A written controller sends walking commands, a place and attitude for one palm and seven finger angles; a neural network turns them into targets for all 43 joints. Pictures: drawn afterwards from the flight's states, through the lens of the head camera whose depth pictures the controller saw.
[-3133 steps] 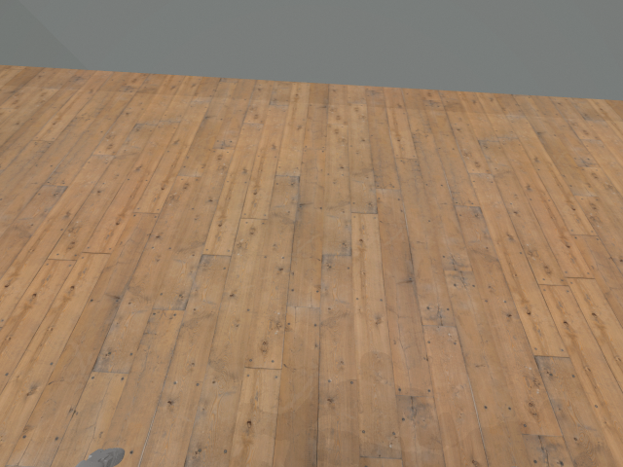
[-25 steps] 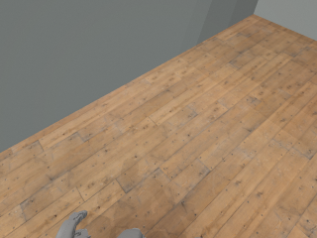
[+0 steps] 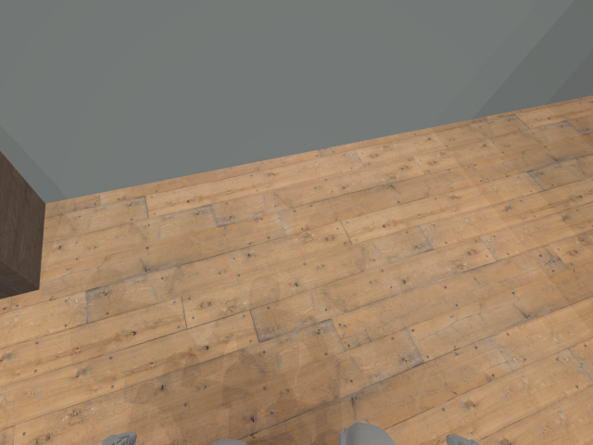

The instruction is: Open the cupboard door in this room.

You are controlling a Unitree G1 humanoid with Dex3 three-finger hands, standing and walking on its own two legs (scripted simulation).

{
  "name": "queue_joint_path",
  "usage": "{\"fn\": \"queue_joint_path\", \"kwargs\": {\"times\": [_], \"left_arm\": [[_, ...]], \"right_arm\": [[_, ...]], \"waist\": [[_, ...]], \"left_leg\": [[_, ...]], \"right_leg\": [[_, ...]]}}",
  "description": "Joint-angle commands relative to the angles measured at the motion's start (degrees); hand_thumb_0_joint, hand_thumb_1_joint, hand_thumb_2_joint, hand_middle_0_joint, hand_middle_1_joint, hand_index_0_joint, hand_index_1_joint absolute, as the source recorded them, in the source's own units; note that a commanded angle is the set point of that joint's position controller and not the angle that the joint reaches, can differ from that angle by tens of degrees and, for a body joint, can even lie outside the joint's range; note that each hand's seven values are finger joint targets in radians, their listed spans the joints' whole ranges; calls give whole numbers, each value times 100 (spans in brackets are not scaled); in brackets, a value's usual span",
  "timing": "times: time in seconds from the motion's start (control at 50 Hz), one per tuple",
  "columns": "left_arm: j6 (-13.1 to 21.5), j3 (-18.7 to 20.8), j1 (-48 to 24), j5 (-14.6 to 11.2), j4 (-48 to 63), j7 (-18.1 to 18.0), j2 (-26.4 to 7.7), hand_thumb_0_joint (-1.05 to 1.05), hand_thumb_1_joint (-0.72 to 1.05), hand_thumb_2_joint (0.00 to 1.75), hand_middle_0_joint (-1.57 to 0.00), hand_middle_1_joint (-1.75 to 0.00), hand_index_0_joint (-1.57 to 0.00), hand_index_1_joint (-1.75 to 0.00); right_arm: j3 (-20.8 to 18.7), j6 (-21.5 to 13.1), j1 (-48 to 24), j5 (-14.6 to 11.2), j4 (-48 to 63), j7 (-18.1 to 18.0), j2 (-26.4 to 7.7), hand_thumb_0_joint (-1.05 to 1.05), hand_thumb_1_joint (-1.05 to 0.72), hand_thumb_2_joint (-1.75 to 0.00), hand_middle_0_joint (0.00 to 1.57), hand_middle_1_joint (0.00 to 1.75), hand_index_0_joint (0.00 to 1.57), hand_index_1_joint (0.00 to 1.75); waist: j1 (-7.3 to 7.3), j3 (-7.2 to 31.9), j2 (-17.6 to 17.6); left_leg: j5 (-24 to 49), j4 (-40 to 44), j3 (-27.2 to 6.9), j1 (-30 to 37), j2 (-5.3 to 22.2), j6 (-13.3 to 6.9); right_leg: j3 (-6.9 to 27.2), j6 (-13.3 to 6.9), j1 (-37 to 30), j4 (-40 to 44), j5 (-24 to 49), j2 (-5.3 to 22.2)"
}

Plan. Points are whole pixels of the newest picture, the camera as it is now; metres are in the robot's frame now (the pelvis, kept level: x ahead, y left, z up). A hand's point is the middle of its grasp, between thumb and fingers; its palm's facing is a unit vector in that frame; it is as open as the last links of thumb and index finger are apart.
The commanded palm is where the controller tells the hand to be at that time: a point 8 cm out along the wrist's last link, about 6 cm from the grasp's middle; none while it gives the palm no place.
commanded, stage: turn to face it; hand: left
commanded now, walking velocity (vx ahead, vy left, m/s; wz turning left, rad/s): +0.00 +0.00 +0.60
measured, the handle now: out of the picture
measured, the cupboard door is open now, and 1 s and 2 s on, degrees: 42 42 42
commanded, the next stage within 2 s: take the last steps up to it in 1.72 s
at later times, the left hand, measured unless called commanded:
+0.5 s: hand out of the picture +0.00 +0.16 -0.17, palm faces +0.34 -0.92 -0.20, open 7.4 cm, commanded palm none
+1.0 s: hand out of the picture +0.00 +0.16 -0.14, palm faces +0.56 -0.78 -0.28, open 7.4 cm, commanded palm none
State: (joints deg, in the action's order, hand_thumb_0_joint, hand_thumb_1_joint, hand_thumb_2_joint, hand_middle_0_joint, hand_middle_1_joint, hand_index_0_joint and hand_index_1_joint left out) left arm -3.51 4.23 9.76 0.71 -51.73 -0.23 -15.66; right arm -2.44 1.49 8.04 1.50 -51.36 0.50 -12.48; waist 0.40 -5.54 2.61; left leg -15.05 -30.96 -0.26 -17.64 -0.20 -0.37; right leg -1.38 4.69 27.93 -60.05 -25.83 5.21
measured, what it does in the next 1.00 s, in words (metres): steps on the spot, turning left: right foot, then left foot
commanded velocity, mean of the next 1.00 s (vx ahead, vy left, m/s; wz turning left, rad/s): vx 0.00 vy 0.00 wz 0.60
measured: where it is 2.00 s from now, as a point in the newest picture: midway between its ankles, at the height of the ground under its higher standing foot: outside the picture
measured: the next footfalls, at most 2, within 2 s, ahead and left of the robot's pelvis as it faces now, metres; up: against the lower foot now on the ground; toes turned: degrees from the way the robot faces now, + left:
right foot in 0.16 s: +0.06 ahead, -0.15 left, +0.00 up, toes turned +3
left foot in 0.52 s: +0.00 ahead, +0.09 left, +0.00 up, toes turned +26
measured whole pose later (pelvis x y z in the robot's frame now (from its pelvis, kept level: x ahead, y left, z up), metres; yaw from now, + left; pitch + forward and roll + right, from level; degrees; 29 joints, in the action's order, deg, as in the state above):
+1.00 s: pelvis +0.02 -0.07 +0.00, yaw +36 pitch +1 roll +1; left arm -0.6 2.2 8.0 1.0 -48.3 -0.9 -11.7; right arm -4.8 4.2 9.8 1.0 -53.8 1.1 -14.6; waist -1.6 -5.8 -2.0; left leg -27.3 -57.0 -4.1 -27.1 -2.7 2.1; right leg -4.3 -0.4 15.4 -33.6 -18.8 2.9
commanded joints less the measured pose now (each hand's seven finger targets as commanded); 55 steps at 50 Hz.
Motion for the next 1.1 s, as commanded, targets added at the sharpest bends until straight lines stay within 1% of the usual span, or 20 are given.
{"fn": "queue_joint_path", "kwargs": {"times": [0.0, 0.08, 0.1, 0.12, 0.14, 0.18, 0.24, 0.38, 0.46, 0.48, 0.5, 0.52, 0.62, 0.76, 0.84, 0.86, 0.9, 0.94, 1.0, 1.08], "left_arm": [[192, 53, -144, -5, 609, -23, -248, 0, 90, 90, -20, -30, -20, -30], [266, 78, 418, -25, 517, -39, -310, 0, 90, 90, -20, -30, -20, -30], [327, 128, 758, -4, 466, -68, -499, 0, 90, 90, -20, -30, -20, -30], [397, 244, 938, 104, 464, -126, -1032, 0, 90, 90, -20, -30, -20, -30], [373, 230, 828, 115, 517, -139, -1321, 0, 90, 90, -20, -30, -20, -30], [401, 133, 302, 63, 611, -182, -858, 0, 90, 90, -20, -30, -20, -30], [414, 49, -103, 81, 727, -180, -543, 0, 90, 90, -20, -30, -20, -30], [413, 183, 659, 107, 403, -159, -906, 0, 90, 90, -20, -30, -20, -30], [367, 237, 487, 50, 368, -102, -940, 0, 90, 90, -20, -30, -20, -30], [339, 230, 425, 8, 442, -80, -804, 0, 90, 90, -20, -30, -20, -30], [304, 133, 320, -29, 691, -25, -377, 0, 90, 90, -20, -30, -20, -30], [247, 23, -205, 43, 918, -63, -351, 0, 90, 90, -20, -30, -20, -30], [171, 92, -100, 22, 498, -29, -341, 0, 90, 90, -20, -30, -20, -30], [173, 46, -276, -9, 651, -36, -270, 0, 90, 90, -20, -30, -20, -30], [263, 73, 259, -36, 579, -58, -305, 0, 90, 90, -20, -30, -20, -30], [311, 114, 477, -27, 532, -88, -450, 0, 90, 90, -20, -30, -20, -30], [381, 241, 700, 115, 544, -159, -1258, 0, 90, 90, -20, -30, -20, -30], [376, 164, 282, 60, 624, -218, -877, 0, 90, 90, -20, -30, -20, -30], [405, 51, -143, 56, 726, -176, -563, 0, 90, 90, -20, -30, -20, -30], [414, 115, 337, 83, 545, -174, -731, 0, 90, 90, -20, -30, -20, -30]], "right_arm": [[-401, -46, 191, 7, 323, -97, -1315, 0, -90, -90, 20, 30, 20, 30], [-445, 26, -205, -29, 442, -80, -1304, 0, -90, -90, 20, 30, 20, 30], [-429, 26, -300, -73, 501, -61, -1149, 0, -90, -90, 20, 30, 20, 30], [-390, 27, -233, -132, 622, -16, -772, 0, -90, -90, 20, 30, 20, 30], [-377, 29, -390, -97, 725, 22, -750, 0, -90, -90, 20, 30, 20, 30], [-424, 125, -345, -64, 505, 50, -840, 0, -90, -90, 20, 30, 20, 30], [-332, 180, -130, -64, 314, 149, -596, 0, -90, -90, 20, 30, 20, 30], [-204, 107, -623, -119, 429, 159, -394, 0, -90, -90, 20, 30, 20, 30], [-229, 36, -108, -99, 333, 130, -557, 0, -90, -90, 20, 30, 20, 30], [-315, -17, 267, -70, 260, 117, -898, 0, -90, -90, 20, 30, 20, 30], [-503, -44, 647, -5, 243, 74, -1602, 0, -90, -90, 20, 30, 20, 30], [-515, 10, 1053, -25, 120, 31, -1780, 0, -90, -90, 20, 30, 20, 30], [-328, -94, 229, -27, 300, -163, -1206, 0, -90, -90, 20, 30, 20, 30], [-390, -48, 244, 9, 263, -106, -1263, 0, -90, -90, 20, 30, 20, 30], [-449, 9, -65, -24, 362, -90, -1260, 0, -90, -90, 20, 30, 20, 30], [-437, 15, -129, -62, 405, -75, -1144, 0, -90, -90, 20, 30, 20, 30], [-366, -5, -148, -120, 620, -5, -648, 0, -90, -90, 20, 30, 20, 30], [-419, 106, -226, -63, 459, 13, -815, 0, -90, -90, 20, 30, 20, 30], [-345, 187, -66, -60, 271, 129, -601, 0, -90, -90, 20, 30, 20, 30], [-256, 157, -434, -83, 324, 167, -425, 0, -90, -90, 20, 30, 20, 30]], "waist": [[-189, 920, -1134], [95, 901, -1231], [279, 992, -687], [350, 1023, 912], [377, 757, 1583], [83, 445, 1315], [-158, 547, 899], [267, 795, 905], [-55, 931, 656], [-282, 1193, -56], [-511, 1278, -1956], [-677, 1166, -1638], [-150, 953, -1111], [-187, 834, -1125], [65, 939, -1225], [196, 934, -933], [342, 952, 1513], [129, 628, 1245], [-157, 472, 906], [118, 605, 764]], "left_leg": [[2313, 876, -1326, 812, 1265, -838], [1780, 470, -1538, -19, 1005, -626], [1120, 16, -1381, -496, 697, -371], [-551, -1179, -597, -1585, -90, 86], [-2135, -2718, -156, -1773, -335, 264], [-1507, -4118, -434, -1751, 74, 260], [-908, -3743, -49, -1416, 192, 421], [-1254, -1454, 548, -856, 83, 405], [-117, 198, 684, 380, 18, 249], [862, 745, 174, 1349, 440, 50], [2924, 915, -2073, 2164, 2070, -805], [3640, 889, -2325, 1940, 2566, -1314], [3232, 924, -1209, 1194, 1399, -875], [2242, 947, -1601, 770, 1214, -884], [2042, 498, -1778, 116, 930, -655], [1532, 202, -1707, -366, 710, -444], [-2023, -2299, -177, -1843, -500, 290], [-1682, -3939, -452, -1734, 8, 263], [-892, -3921, -90, -1510, 158, 425], [-1090, -2321, 360, -1182, 113, 473]], "right_leg": [[-37, -3, -270, 1035, -1, -206], [-201, -86, -1636, 2710, 799, -474], [14, -143, -2363, 3652, 1262, -215], [1518, -587, -3077, 4436, 1326, 1181], [2326, -1260, -2398, 4626, 1735, 2359], [1774, -1368, -1712, 4461, 1813, 1872], [291, -1078, -1775, 4139, 2700, 1287], [-128, -1180, -2707, 3602, 4180, 1605], [-598, -741, -2096, 2823, 3608, 1524], [-845, -452, -1366, 1959, 2913, 1329], [-1033, 34, 362, 594, -457, 407], [-365, -29, 723, -118, -1314, 254], [204, 37, 481, -600, 182, 121], [48, 14, -310, 1088, 48, -229], [-131, -82, -1632, 2757, 777, -509], [-9, -141, -2306, 3528, 1246, -338], [2309, -1203, -2905, 4523, 1947, 2255], [1844, -1473, -2050, 4331, 2266, 1966], [309, -1116, -1833, 4115, 2865, 1305], [-91, -1102, -2455, 3847, 3691, 1390]]}}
